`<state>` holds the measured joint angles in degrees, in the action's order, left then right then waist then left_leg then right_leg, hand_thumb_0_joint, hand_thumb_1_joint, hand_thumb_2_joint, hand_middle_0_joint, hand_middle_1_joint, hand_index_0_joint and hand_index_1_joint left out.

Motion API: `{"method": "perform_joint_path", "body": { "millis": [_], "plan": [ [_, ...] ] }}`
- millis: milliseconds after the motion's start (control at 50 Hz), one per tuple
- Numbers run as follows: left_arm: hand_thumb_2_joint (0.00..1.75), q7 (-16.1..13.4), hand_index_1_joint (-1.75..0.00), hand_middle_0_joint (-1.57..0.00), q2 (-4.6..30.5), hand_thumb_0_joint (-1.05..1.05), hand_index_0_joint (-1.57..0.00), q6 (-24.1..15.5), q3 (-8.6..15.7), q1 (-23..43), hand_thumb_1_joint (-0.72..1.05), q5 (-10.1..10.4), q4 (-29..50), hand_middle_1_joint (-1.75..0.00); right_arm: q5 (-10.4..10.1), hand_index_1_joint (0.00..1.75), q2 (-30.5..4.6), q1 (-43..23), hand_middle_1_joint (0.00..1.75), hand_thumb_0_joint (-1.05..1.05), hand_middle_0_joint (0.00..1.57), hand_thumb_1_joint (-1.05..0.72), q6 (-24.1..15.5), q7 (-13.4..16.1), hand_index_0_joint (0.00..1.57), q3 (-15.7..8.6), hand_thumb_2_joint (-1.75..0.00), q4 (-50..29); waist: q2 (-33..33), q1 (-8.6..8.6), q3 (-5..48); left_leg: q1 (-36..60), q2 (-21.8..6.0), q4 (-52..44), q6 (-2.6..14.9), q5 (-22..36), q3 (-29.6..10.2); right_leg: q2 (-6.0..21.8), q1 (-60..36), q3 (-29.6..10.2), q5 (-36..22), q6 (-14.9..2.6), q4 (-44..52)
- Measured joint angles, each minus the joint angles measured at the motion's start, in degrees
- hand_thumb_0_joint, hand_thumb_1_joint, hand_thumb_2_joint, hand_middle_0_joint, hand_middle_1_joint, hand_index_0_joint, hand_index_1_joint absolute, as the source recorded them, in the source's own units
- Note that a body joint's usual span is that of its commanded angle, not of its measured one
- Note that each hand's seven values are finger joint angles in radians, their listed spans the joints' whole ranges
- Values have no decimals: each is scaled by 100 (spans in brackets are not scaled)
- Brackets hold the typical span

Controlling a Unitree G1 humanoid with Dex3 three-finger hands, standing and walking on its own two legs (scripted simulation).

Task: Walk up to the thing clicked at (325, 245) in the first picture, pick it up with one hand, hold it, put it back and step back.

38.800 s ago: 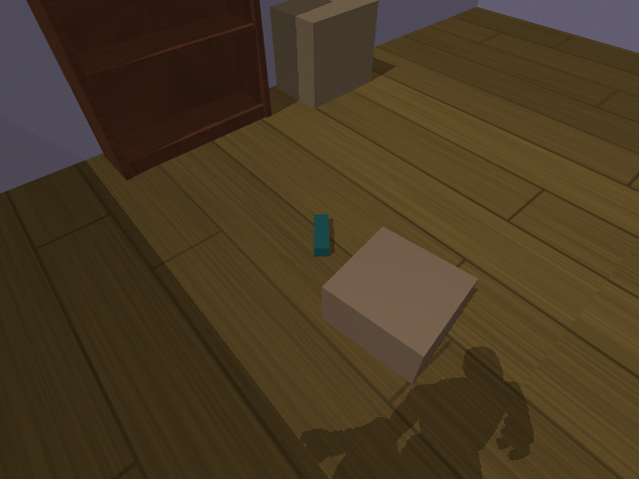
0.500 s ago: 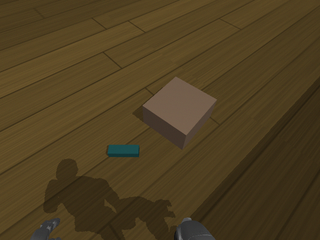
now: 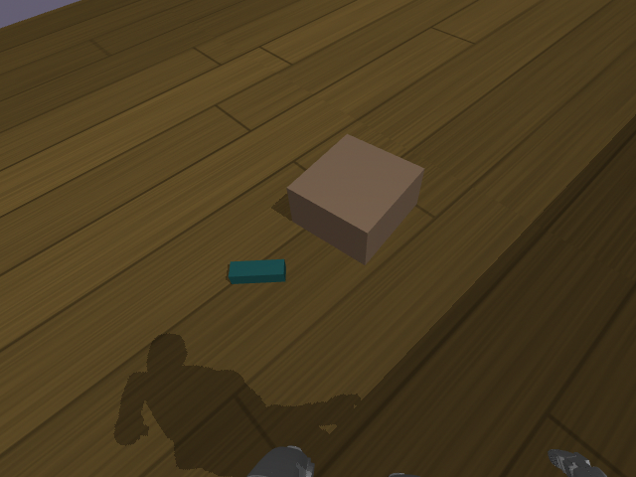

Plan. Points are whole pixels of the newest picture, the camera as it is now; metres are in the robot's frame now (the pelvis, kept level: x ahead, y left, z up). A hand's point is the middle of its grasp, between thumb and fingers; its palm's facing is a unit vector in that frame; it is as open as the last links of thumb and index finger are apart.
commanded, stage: step back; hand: left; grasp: from above
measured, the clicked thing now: (257, 271) +0.85 +0.29 -0.74
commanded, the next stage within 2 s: stand in 1.58 s
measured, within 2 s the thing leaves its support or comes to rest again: neither
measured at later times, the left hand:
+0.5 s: hand out of the picture -0.11 +0.27 -0.15, palm faces -0.01 -0.91 -0.40, open 7.4 cm
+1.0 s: hand out of the picture -0.15 +0.28 -0.14, palm faces +0.03 -0.93 -0.38, open 7.4 cm
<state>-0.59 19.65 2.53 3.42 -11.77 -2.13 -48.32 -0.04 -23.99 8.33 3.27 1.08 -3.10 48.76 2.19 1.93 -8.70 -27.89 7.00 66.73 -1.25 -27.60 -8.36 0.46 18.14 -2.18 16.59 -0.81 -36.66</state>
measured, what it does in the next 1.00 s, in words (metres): walks backwards: left foot, then right foot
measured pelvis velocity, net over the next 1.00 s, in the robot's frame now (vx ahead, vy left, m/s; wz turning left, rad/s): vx -0.22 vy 0.00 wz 0.02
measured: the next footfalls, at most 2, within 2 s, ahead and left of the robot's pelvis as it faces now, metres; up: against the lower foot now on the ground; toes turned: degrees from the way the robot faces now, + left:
left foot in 0.16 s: -0.05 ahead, +0.13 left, +0.00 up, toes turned +2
right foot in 0.48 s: -0.15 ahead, -0.12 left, +0.00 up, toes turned +2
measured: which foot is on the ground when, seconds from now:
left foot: up 0.00-0.14, down 0.16-0.52, up 0.54-0.74, down 0.76-1.00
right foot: down 0.00-0.18, up 0.20-0.46, down 0.48-1.00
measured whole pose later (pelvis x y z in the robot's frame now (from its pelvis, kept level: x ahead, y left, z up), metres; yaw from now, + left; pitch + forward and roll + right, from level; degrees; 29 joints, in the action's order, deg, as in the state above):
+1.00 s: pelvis -0.22 +0.00 +0.01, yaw +1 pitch -3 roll +0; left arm 0.8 22.9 -0.7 3.4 -10.9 -1.0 -57.5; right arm 1.8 -19.9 13.1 -1.1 -1.4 -2.5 56.5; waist -0.4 0.2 -4.1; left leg -12.8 -0.4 32.6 -0.5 -17.0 -2.3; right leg 0.0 13.6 0.3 17.7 -1.0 -31.7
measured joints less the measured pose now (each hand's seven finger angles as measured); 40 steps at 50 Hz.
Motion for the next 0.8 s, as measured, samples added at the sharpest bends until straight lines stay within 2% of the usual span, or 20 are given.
{"method": "perform_joint_path", "body": {
  "millis": [40, 100, 140, 160, 180, 200, 240, 280, 320, 380, 440, 480, 500, 520, 560, 620, 660, 720, 760, 800],
  "plan": [
    [89, -45, -30, -21, 25, 1, -21, -11, 2, 110, 90, -14, 120, -30, 25, 30, -4, 124, 30, 0, 20, -91, 19, 4, 20, 1, -90, 55, -9, -35, -29, 298, -85, -353, -41, -141, 105, 58, 118, 91, -121, 12, 16],
    [89, -96, -30, -21, 106, 0, -21, -28, -4, 327, 90, -6, 303, -30, 82, 30, 26, 237, 30, 1, 20, -91, 44, -22, 20, -2, -90, 125, -73, -90, -116, 812, -307, -1399, -21, -239, 341, 174, 350, 243, -268, 53, -66],
    [89, -97, -30, -21, 182, 0, -21, -10, -23, 470, 90, 33, 385, -30, 113, 30, 48, 280, 30, 1, 20, -91, 23, -57, 20, -13, -90, 151, -137, -138, -160, 1186, -445, -2314, 61, 63, 520, 260, 555, 323, -336, 107, -208],
    [89, -92, -30, -21, 228, 0, -21, 10, -34, 535, 90, 58, 405, -30, 125, 30, 66, 288, 30, 1, 20, -91, -4, -73, 20, -26, -90, 169, -195, -170, -183, 1343, -455, -2762, 136, 451, 586, 320, 669, 338, -353, 148, -318],
    [89, -93, -30, -21, 296, 0, -21, 34, -31, 602, 90, 76, 393, -30, 158, 30, 139, 250, 30, 1, 20, -91, -16, -87, 20, -40, -90, 208, -377, -148, -273, 1367, -346, -2846, 191, 637, 685, 421, 742, 233, -379, 144, -417],
    [89, -107, -30, -20, 318, 0, -21, 62, -24, 627, 90, 100, 345, -30, 187, 30, 178, 229, 30, 1, 20, -91, -6, -127, 20, -24, -90, 218, -448, -123, -308, 1326, -331, -2802, 227, 672, 755, 361, 835, 98, 62, 116, -604],
    [89, -132, -30, -20, 299, 0, -21, 134, -3, 617, 90, 100, 187, -30, 225, 30, 212, 212, 30, 1, 20, -91, -8, -197, 20, 9, -90, 215, -345, -220, -275, 1215, -479, -2765, 276, 748, 700, -75, 1050, -186, 1087, 84, -1558],
    [89, -130, -30, -20, 328, 0, -21, 177, 27, 576, 90, 160, 66, -30, 249, 30, 288, 212, 30, 1, 20, -91, -30, -177, 20, 66, -90, 225, -343, -266, -183, 1166, -582, -2957, 259, 961, 672, -463, 1191, -464, 1298, 32, -2597],
    [89, -110, -30, -20, 336, 0, -21, 156, 45, 504, 90, 192, 20, -30, 242, 30, 315, 195, 30, 1, 20, -91, -34, -152, 21, 97, -90, 206, -329, -234, -101, 1084, -675, -3126, 251, 1167, 682, -626, 1122, -500, 1271, 40, -3103],
    [89, -60, -30, -20, 315, 0, -20, 81, 47, 348, 90, 160, -22, -30, 243, 30, 295, 80, 30, 1, 20, -90, -53, -135, 21, 80, -90, 119, -281, -163, -59, 926, -784, -3234, 254, 1395, 751, -520, 605, -356, 1332, 151, -2604],
    [89, 1, -30, -20, 306, 0, -20, 11, 21, 190, 90, 121, -155, -30, 248, 30, 250, -44, 30, 1, 20, -90, -108, -155, 21, 62, -90, 0, -250, -114, -3, 701, -868, -3170, 214, 1521, 869, -295, -110, -165, 1331, 147, -1234],
    [89, 23, -30, -20, 283, 0, -20, -80, 14, 88, 90, 89, -295, -30, 230, 30, 195, -122, 30, 1, 20, -90, -98, -173, 21, 59, -90, -36, -193, -62, 55, 503, -961, -2973, 149, 1526, 948, -230, -631, -57, 866, 48, -19],
    [89, 18, -30, -20, 193, 0, -20, -129, 19, 82, 90, 52, -403, -30, 218, 30, 129, -180, 30, 0, 20, -90, -83, -170, 21, 43, -90, -12, 4, -79, 1, 437, -1091, -2824, 162, 1493, 864, -364, -714, 15, 531, 9, 175],
    [89, 33, -30, -20, 122, 0, -20, -156, 9, 36, 90, 12, -473, -30, 204, 30, 106, -188, 30, 0, 20, -90, -60, -154, 21, 23, -90, 37, 120, -100, 4, 391, -1070, -2702, 167, 1235, 698, -434, -710, 66, 437, -16, 174],
    [89, 73, -30, -20, 81, 0, -21, -178, -21, -118, 90, -27, -552, -30, 178, 30, 145, -102, 30, 0, 20, -91, -17, -134, 20, 11, -90, 166, 33, 14, 165, 282, -744, -2235, 120, 496, 417, -352, -572, -39, 415, -92, 67],
    [89, 69, -30, -20, 5, 0, -21, -203, -33, -222, 90, -22, -655, -30, 105, 30, 95, 90, 30, 0, 20, -91, -69, -152, 20, 0, -90, 326, 10, 44, 291, 288, -435, -1597, 92, 408, 150, -210, -542, -59, 290, -68, 154],
    [89, 84, -30, -21, -5, 1, -21, -229, -22, -239, 90, -37, -676, -30, 108, 30, 64, 255, 30, 0, 20, -91, -110, -171, 20, -8, -90, 438, 13, 35, 385, 454, -413, -1610, 55, 355, 161, -134, -498, -5, 246, -49, 187],
    [89, 115, -30, -21, 35, 1, -21, -272, 0, -209, 90, -57, -646, -30, 149, 30, 55, 489, 30, 1, 20, -91, -159, -210, 20, -22, -90, 636, 8, 22, 489, 916, -528, -2298, 35, 148, 309, -41, -439, 131, 237, -18, 187],
    [89, 134, -30, -21, 92, 0, -21, -264, -4, -152, 90, -40, -623, -30, 169, 30, 83, 587, 30, 1, 20, -91, -214, -227, 20, -42, -90, 767, -43, -7, 501, 1297, -576, -3067, 71, 366, 469, 56, -397, 222, 263, 38, 122],
    [89, 134, -30, -21, 184, 0, -21, -229, -20, -111, 90, 0, -631, -30, 199, 30, 194, 574, 30, 1, 20, -91, -287, -224, 20, -53, -90, 871, -261, 16, 417, 1476, -436, -3452, 125, 1132, 591, 209, -378, 113, 314, 76, 4]
  ]
}}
